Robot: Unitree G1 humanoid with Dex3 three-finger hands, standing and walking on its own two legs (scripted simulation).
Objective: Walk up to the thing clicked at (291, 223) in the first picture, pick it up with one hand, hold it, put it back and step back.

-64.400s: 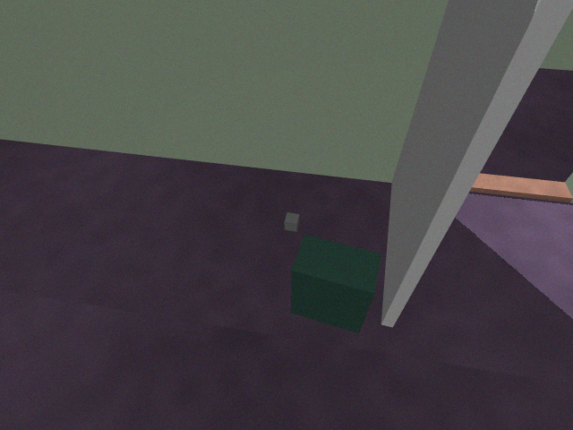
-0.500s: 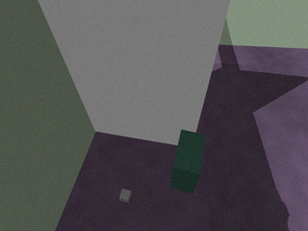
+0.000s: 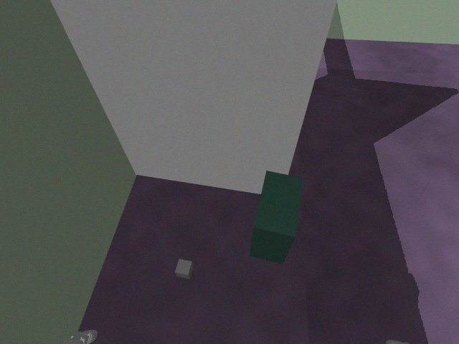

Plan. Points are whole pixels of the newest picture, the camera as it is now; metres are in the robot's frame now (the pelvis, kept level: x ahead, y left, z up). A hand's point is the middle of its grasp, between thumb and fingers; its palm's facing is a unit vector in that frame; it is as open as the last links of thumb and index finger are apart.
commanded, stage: step back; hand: left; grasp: from above
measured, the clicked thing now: (184, 268) +0.45 +0.23 -0.75
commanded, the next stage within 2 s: none
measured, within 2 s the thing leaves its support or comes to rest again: neither
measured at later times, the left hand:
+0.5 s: hand out of the picture +0.00 +0.29 -0.17, palm faces -0.10 -0.92 -0.38, open 7.4 cm
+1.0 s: hand out of the picture -0.09 +0.27 -0.15, palm faces -0.02 -0.91 -0.41, open 7.4 cm
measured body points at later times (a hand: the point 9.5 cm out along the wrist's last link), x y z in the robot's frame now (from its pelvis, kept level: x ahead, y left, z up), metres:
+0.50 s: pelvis -0.09 +0.02 -0.01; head -0.03 +0.03 +0.43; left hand +0.01 +0.34 -0.15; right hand -0.01 -0.30 -0.13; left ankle +0.01 +0.12 -0.74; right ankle -0.17 -0.12 -0.68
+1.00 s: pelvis -0.23 +0.00 -0.02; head -0.16 +0.00 +0.42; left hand -0.09 +0.31 -0.13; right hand -0.17 -0.32 -0.15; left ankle -0.25 +0.11 -0.75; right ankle -0.18 -0.12 -0.74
